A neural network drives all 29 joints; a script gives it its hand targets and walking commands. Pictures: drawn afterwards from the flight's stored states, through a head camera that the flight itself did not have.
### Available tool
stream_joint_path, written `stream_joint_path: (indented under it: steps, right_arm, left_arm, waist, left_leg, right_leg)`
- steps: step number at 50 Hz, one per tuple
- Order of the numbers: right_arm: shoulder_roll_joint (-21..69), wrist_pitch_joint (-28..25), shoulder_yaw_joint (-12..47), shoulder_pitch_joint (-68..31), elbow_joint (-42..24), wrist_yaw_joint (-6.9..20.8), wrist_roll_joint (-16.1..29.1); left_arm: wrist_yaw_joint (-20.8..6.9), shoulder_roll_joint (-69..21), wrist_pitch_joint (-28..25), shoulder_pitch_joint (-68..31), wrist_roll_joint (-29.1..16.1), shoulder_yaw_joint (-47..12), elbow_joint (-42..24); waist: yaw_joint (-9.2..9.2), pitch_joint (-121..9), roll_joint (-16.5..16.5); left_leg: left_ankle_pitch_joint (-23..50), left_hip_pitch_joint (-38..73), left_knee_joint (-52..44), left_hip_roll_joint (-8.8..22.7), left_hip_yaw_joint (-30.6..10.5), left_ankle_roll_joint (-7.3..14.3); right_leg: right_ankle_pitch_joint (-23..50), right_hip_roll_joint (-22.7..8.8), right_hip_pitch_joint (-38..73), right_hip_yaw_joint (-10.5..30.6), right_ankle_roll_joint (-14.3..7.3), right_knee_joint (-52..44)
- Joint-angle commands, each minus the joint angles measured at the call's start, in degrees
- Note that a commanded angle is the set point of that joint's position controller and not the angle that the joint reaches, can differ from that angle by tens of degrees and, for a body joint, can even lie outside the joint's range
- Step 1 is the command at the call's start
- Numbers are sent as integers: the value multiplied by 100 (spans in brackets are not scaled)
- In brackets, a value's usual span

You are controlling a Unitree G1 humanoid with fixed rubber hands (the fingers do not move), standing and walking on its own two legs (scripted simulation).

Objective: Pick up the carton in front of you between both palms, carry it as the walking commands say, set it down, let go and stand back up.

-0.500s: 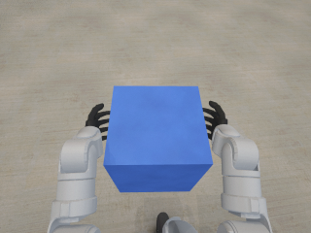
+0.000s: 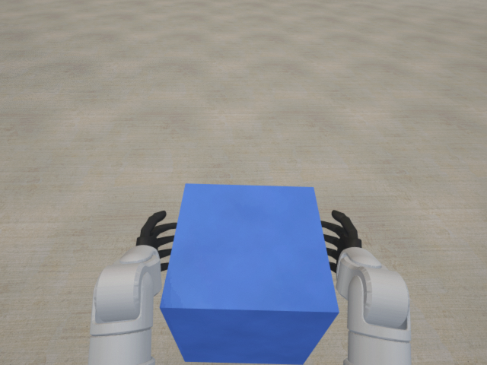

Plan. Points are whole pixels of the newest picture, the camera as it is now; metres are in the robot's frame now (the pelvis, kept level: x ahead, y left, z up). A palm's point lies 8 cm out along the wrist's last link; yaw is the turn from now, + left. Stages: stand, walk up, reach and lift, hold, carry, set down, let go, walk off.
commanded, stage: carry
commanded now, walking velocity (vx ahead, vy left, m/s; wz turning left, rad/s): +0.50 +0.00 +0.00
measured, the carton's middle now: (246, 277) +0.29 +0.00 +0.02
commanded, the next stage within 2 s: none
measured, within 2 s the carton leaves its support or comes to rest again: neither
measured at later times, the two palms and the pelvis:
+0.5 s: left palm (180, 166) +0.49 +0.14 +0.10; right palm (323, 170) +0.49 -0.16 +0.09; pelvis +0.23 -0.01 +0.00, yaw +0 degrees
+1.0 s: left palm (170, 168) +0.51 +0.16 +0.08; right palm (308, 165) +0.52 -0.14 +0.09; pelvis +0.25 +0.00 -0.01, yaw +1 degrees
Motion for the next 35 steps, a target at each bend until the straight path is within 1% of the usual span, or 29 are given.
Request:
stream_joint_path:
  steps: [1,2,3,4,5,6,7,8,9,11,14,16,17,18,19,20,21,22,23,24,25,26,27,28,29,31,33,35]
  right_arm:
    - [5354,184,4145,-1989,280,1575,2289]
    - [5249,158,4042,-1814,350,1586,2178]
    - [5425,134,4108,-2071,223,1605,2283]
    - [5531,119,4138,-2127,101,1623,2345]
    - [5636,90,4202,-2194,-17,1636,2408]
    - [5693,59,4252,-2294,-145,1641,2462]
    - [5715,34,4312,-2353,-240,1642,2509]
    - [5702,10,4352,-2311,-314,1644,2544]
    - [5653,-5,4365,-2223,-364,1645,2560]
    - [5513,-17,4364,-1966,-402,1650,2542]
    - [5290,-4,4327,-1713,-518,1644,2462]
    - [5162,33,4288,-1684,-666,1614,2403]
    - [5094,67,4258,-1667,-699,1593,2362]
    - [5017,109,4223,-1661,-702,1574,2320]
    - [4929,156,4183,-1641,-665,1558,2278]
    - [4824,202,4151,-1646,-608,1544,2240]
    - [4678,248,4108,-1655,-536,1528,2193]
    - [4600,333,4178,-1820,-578,1500,2228]
    - [4564,426,4247,-1926,-652,1484,2304]
    - [4618,460,4274,-2070,-640,1496,2349]
    - [4734,465,4285,-2176,-575,1520,2381]
    - [4851,456,4304,-2201,-487,1542,2393]
    - [4956,432,4314,-2210,-435,1560,2392]
    - [5045,394,4314,-2257,-427,1571,2380]
    - [5136,356,4316,-2288,-422,1579,2376]
    - [5244,305,4316,-2289,-476,1581,2413]
    - [5249,277,4291,-2191,-498,1567,2386]
    - [5231,265,4258,-2080,-491,1553,2340]
  left_arm:
    - [-1556,-5021,64,-2521,-2250,-4036,-376]
    - [-1519,-5009,125,-2594,-2305,-4204,-748]
    - [-1525,-5017,140,-2825,-2307,-4198,-680]
    - [-1532,-5158,103,-2890,-2353,-4228,-721]
    - [-1535,-5230,52,-2900,-2396,-4267,-777]
    - [-1528,-5346,2,-2862,-2422,-4303,-768]
    - [-1511,-5424,-40,-2789,-2434,-4332,-786]
    - [-1487,-5452,-74,-2676,-2425,-4363,-810]
    - [-1461,-5457,-104,-2521,-2407,-4384,-800]
    - [-1409,-5394,-142,-2237,-2356,-4396,-796]
    - [-1368,-5229,-136,-2097,-2343,-4433,-961]
    - [-1365,-5076,-77,-2216,-2400,-4449,-1192]
    - [-1368,-4990,-28,-2243,-2420,-4433,-1256]
    - [-1374,-4906,26,-2225,-2425,-4401,-1272]
    - [-1386,-4809,82,-2190,-2414,-4362,-1262]
    - [-1402,-4688,142,-2198,-2402,-4316,-1244]
    - [-1408,-4530,211,-2235,-2391,-4240,-1199]
    - [-1418,-4448,249,-2268,-2324,-4164,-995]
    - [-1420,-4488,243,-2129,-2304,-4053,-746]
    - [-1417,-4579,235,-2057,-2312,-4014,-665]
    - [-1414,-4709,236,-2116,-2310,-3994,-633]
    - [-1412,-4837,230,-2143,-2289,-3979,-576]
    - [-1417,-4941,215,-2106,-2272,-3975,-541]
    - [-1433,-5049,192,-2200,-2299,-4013,-589]
    - [-1446,-5138,168,-2328,-2343,-4064,-672]
    - [-1443,-5205,123,-2441,-2393,-4131,-791]
    - [-1436,-5205,103,-2454,-2419,-4189,-880]
    - [-1435,-5179,100,-2425,-2430,-4232,-930]
  waist:
    - [-127,-1357,302]
    - [-120,-1539,1733]
    - [-119,-1307,1727]
    - [-100,-1183,1295]
    - [-108,-1166,754]
    - [-76,-1119,369]
    - [-43,-1100,339]
    - [-34,-1099,462]
    - [-20,-1097,588]
    - [-16,-1113,717]
    - [-57,-1026,879]
    - [-85,-952,925]
    - [-90,-914,910]
    - [-64,-864,823]
    - [-22,-784,654]
    - [-10,-755,533]
    - [-24,-941,259]
    - [-6,-1311,-392]
    - [34,-1586,-1008]
    - [25,-1528,-1005]
    - [-4,-1553,-838]
    - [-16,-1492,-767]
    - [11,-1517,-675]
    - [28,-1552,-411]
    - [35,-1609,-222]
    - [26,-1687,-81]
    - [17,-1708,-10]
    - [13,-1702,38]
  left_leg:
    - [-726,2873,-378,930,-1329,343]
    - [-1256,3932,-883,2090,-3659,1179]
    - [-1093,3836,-1114,2281,-4177,1441]
    - [-767,3474,-1083,2135,-3650,1355]
    - [-581,3158,-1065,2007,-3188,1250]
    - [-659,2738,-1192,1887,-2687,1087]
    - [-503,2403,-1307,1745,-2176,938]
    - [-74,2211,-1339,1629,-1741,872]
    - [393,2122,-1313,1538,-1425,865]
    - [1138,2140,-1166,1385,-937,864]
    - [2022,2191,-869,1226,-470,717]
    - [2272,2192,-659,1144,-289,598]
    - [2240,2158,-509,1096,-219,534]
    - [2075,2071,-270,1014,-113,443]
    - [1834,1905,27,914,-28,295]
    - [1537,1605,296,868,-69,121]
    - [719,1176,695,776,-80,-75]
    - [-848,677,1098,513,-237,-238]
    - [-1903,437,1167,375,-372,-268]
    - [-2180,426,1060,375,-433,-265]
    - [-2137,647,582,359,-483,-219]
    - [-1796,977,25,351,-479,-187]
    - [-1319,1252,-233,402,-500,-166]
    - [-680,1416,-118,506,-534,-154]
    - [19,1562,137,586,-544,-143]
    - [768,1718,314,641,-526,-155]
    - [1124,1718,451,643,-509,-153]
    - [1249,1701,526,626,-491,-145]
  right_leg:
    - [2170,-513,-1566,-438,-57,2452]
    - [335,170,-3290,-336,97,3705]
    - [-509,88,-4034,259,-35,4526]
    - [-444,-190,-4114,479,-145,4823]
    - [-202,-340,-4074,527,-174,4858]
    - [143,-529,-3915,569,-152,4503]
    - [375,-567,-3631,492,-82,4056]
    - [469,-490,-3389,308,-13,3654]
    - [515,-418,-3227,170,57,3293]
    - [693,-293,-3025,-66,156,2509]
    - [1285,-129,-2725,-346,139,1654]
    - [1772,-77,-2479,-445,143,1272]
    - [2008,-61,-2287,-499,146,1049]
    - [2363,-41,-1992,-585,148,662]
    - [2912,-49,-1576,-642,159,123]
    - [3345,-237,-1020,-531,151,-79]
    - [4648,-800,-284,-8,112,78]
    - [6764,-1574,487,702,-367,610]
    - [6615,-1855,747,1131,-818,564]
    - [6088,-1829,540,1213,-899,314]
    - [5667,-1657,417,1047,-805,256]
    - [5351,-1433,183,800,-642,288]
    - [4901,-1250,10,557,-461,416]
    - [4883,-1112,-80,350,-358,657]
    - [5029,-1022,-178,225,-319,828]
    - [5141,-938,-323,120,-335,1022]
    - [5268,-898,-365,73,-369,1163]
    - [5312,-880,-408,54,-395,1244]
